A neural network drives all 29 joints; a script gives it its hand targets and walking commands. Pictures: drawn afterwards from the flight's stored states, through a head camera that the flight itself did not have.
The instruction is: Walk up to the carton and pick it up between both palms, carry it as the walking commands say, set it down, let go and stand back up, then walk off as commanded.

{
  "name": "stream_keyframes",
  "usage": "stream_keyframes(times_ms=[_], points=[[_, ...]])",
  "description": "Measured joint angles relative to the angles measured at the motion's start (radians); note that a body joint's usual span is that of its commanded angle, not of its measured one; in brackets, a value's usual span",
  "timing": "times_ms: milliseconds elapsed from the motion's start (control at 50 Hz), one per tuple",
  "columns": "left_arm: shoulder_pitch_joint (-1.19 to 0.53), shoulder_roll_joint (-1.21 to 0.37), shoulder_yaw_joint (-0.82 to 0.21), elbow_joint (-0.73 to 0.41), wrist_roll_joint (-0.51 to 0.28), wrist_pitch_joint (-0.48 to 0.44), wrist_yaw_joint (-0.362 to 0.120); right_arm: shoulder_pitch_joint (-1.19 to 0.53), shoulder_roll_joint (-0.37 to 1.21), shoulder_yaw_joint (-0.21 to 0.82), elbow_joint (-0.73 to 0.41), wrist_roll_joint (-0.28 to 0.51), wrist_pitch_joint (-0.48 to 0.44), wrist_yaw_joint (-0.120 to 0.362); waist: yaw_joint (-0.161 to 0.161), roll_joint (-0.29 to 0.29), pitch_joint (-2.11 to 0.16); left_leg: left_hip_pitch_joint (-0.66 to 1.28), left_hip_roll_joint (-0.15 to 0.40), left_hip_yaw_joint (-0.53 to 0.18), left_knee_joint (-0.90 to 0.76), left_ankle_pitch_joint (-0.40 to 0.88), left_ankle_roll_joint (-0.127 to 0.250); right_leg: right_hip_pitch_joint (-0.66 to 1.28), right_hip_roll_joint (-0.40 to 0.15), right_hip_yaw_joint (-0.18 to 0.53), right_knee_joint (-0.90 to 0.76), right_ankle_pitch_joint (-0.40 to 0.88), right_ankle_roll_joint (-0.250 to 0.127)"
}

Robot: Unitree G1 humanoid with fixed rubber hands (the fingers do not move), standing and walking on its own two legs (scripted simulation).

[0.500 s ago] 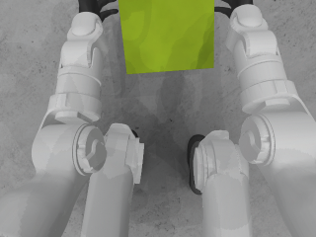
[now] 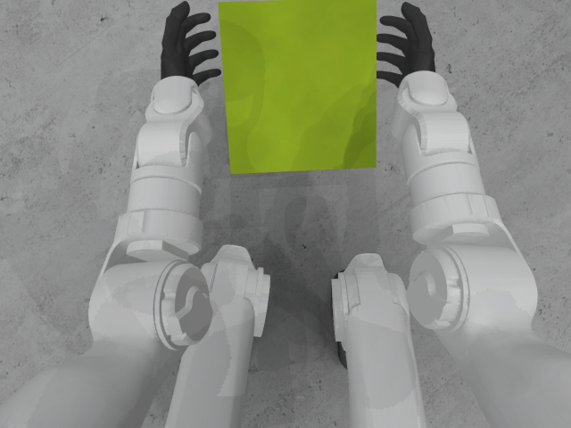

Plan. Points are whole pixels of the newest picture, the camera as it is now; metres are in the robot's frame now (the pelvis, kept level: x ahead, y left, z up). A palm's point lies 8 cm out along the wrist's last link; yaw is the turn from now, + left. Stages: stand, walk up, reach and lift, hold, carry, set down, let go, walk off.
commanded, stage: reach and lift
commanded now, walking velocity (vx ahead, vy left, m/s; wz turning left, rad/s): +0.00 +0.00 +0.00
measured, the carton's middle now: (296, 98) +0.53 +0.02 -0.20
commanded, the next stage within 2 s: none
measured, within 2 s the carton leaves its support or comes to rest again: neither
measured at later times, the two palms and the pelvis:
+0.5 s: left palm (157, 72) +0.49 +0.15 -0.03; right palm (435, 72) +0.51 -0.11 -0.04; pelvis +0.01 +0.00 +0.05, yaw +1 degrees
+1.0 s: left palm (119, 54) +0.48 +0.15 +0.05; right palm (478, 53) +0.50 -0.11 +0.04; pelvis +0.02 +0.00 +0.10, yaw +0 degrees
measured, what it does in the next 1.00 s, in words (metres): rises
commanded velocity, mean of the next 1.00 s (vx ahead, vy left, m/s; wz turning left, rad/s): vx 0.00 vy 0.00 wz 0.00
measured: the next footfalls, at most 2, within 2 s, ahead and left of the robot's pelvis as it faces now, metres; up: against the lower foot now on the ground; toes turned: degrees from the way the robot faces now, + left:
none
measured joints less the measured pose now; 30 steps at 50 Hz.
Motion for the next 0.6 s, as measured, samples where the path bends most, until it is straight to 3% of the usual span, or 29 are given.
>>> stream_keyframes(times_ms=[140, 240, 340, 600], points=[[0.025, -0.023, 0.019, -0.025, 0.029, 0.022, 0.007, 0.028, 0.023, -0.012, -0.023, -0.014, 0.023, -0.006, -0.006, -0.006, -0.031, 0.032, -0.003, -0.009, -0.038, 0.005, -0.006, 0.029, 0.006, 0.000, -0.038, 0.007, -0.003], [0.056, -0.046, 0.023, -0.034, 0.035, 0.024, 0.049, 0.064, 0.056, -0.008, -0.036, -0.023, 0.030, -0.052, -0.002, -0.003, -0.061, 0.060, -0.006, -0.012, -0.065, 0.003, -0.009, 0.054, 0.008, 0.003, -0.061, 0.005, -0.007], [0.083, -0.062, 0.026, -0.025, 0.037, 0.016, 0.101, 0.099, 0.079, -0.006, -0.045, -0.036, 0.034, -0.056, 0.003, 0.002, -0.090, 0.093, -0.008, -0.014, -0.094, 0.001, -0.010, 0.086, 0.009, 0.006, -0.086, 0.003, -0.009], [0.138, -0.073, 0.024, -0.018, 0.034, 0.016, 0.054, 0.158, 0.087, -0.027, -0.059, -0.059, 0.045, -0.022, 0.006, 0.006, -0.134, 0.196, -0.012, -0.019, -0.176, 0.008, -0.002, 0.192, 0.012, 0.018, -0.171, 0.008, -0.006]])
